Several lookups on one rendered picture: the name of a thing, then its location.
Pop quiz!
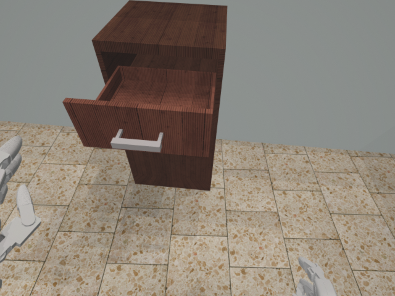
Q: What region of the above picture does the left robot hand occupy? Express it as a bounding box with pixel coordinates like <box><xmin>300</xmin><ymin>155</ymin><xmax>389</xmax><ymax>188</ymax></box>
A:
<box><xmin>0</xmin><ymin>136</ymin><xmax>41</xmax><ymax>263</ymax></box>

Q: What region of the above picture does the cabinet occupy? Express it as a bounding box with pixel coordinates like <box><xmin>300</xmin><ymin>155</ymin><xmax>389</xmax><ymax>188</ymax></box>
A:
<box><xmin>92</xmin><ymin>0</ymin><xmax>227</xmax><ymax>191</ymax></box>

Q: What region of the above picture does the drawer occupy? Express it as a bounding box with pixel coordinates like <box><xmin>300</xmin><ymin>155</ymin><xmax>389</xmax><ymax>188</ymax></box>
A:
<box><xmin>63</xmin><ymin>65</ymin><xmax>216</xmax><ymax>157</ymax></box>

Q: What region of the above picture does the right robot hand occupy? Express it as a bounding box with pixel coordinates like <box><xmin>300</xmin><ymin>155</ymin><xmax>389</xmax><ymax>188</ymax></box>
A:
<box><xmin>293</xmin><ymin>257</ymin><xmax>337</xmax><ymax>296</ymax></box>

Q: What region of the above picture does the handle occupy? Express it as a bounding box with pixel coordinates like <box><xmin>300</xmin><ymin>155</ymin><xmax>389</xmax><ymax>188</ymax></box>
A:
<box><xmin>110</xmin><ymin>129</ymin><xmax>164</xmax><ymax>152</ymax></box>

